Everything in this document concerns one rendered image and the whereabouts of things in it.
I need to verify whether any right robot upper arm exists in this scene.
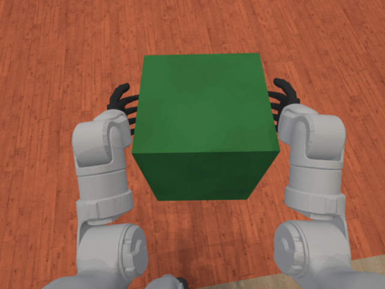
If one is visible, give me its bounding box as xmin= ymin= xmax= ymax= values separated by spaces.
xmin=274 ymin=220 xmax=385 ymax=289

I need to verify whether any robot left foot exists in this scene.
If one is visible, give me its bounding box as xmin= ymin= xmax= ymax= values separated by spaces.
xmin=177 ymin=277 xmax=189 ymax=289

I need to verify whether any right robot hand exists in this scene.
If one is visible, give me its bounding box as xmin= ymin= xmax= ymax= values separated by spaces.
xmin=268 ymin=78 xmax=300 ymax=132

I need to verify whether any carton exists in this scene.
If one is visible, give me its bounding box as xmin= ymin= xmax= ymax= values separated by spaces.
xmin=132 ymin=53 xmax=280 ymax=201

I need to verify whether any robot left thigh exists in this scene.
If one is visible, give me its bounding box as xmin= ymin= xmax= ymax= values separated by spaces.
xmin=145 ymin=276 xmax=183 ymax=289

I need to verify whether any robot right forearm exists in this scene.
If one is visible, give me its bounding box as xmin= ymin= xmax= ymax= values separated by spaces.
xmin=278 ymin=104 xmax=351 ymax=255

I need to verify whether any left robot hand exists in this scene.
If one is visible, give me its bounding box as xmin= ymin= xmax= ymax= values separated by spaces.
xmin=107 ymin=83 xmax=139 ymax=135

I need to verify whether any robot left forearm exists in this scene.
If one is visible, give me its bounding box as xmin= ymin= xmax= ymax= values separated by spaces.
xmin=72 ymin=109 xmax=134 ymax=270

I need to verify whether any left robot upper arm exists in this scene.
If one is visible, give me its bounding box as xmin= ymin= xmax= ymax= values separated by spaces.
xmin=42 ymin=223 xmax=149 ymax=289

